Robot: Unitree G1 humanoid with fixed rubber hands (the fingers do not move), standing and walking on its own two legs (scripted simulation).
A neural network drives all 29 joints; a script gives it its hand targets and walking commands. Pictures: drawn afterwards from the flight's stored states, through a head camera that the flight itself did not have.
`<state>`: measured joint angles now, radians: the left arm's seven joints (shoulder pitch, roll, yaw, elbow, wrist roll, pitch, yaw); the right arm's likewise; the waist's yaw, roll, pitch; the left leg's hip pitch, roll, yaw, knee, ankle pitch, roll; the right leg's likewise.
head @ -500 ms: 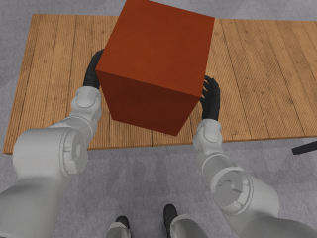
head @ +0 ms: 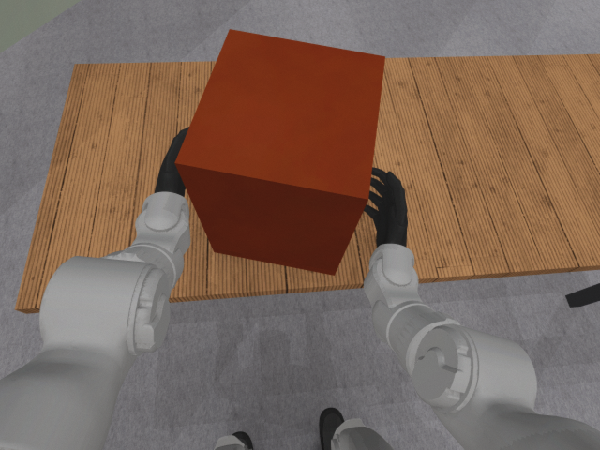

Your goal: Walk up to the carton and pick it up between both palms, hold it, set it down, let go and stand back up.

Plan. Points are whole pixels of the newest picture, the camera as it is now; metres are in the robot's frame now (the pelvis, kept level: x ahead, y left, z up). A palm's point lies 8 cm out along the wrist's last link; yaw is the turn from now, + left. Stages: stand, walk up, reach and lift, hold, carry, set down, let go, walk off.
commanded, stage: reach and lift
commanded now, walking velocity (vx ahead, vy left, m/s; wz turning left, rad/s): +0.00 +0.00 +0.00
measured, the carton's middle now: (288, 167) +0.51 -0.03 -0.01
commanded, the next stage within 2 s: none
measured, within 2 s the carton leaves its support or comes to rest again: leaves its support in 0.56 s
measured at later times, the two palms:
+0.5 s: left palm (177, 204) +0.45 +0.12 +0.02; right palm (392, 237) +0.38 -0.15 -0.01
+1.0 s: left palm (142, 93) +0.42 +0.09 +0.22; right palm (473, 191) +0.35 -0.17 +0.16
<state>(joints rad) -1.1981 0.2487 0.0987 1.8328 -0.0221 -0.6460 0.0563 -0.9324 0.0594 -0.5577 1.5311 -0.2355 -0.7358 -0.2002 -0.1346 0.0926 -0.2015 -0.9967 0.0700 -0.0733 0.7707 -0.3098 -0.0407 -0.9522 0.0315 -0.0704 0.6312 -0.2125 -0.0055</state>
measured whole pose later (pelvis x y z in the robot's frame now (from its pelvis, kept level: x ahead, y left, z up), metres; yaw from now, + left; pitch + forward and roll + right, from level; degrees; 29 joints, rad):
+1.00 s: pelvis -0.02 +0.02 +0.02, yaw +1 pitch +6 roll -2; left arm -1.18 0.14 0.06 1.51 -0.16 -0.04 0.13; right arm -0.83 0.08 -0.40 0.87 -0.09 0.32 -0.30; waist -0.16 0.09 -0.22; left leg -0.48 -0.01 -0.11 0.70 -0.32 -0.01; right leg -0.47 0.01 0.03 0.60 -0.24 0.04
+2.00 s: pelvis +0.01 +0.01 +0.05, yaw +3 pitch -3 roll -2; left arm -0.63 -0.08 0.23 0.50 0.26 0.44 0.12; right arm -0.60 0.00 -0.14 0.67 0.12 0.29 -0.29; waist -0.10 -0.03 -0.05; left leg -0.12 0.01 -0.13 0.40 -0.22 -0.03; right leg -0.07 0.00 0.00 0.26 -0.12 0.03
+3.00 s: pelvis -0.01 +0.01 +0.05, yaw +3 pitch -9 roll -1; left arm -0.57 -0.11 0.25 0.26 0.36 0.60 0.07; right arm -0.60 0.05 -0.13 0.59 0.10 0.18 -0.25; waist -0.10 -0.05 0.07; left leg -0.01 0.01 -0.11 0.36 -0.19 -0.03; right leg 0.00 -0.01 -0.01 0.28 -0.13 0.02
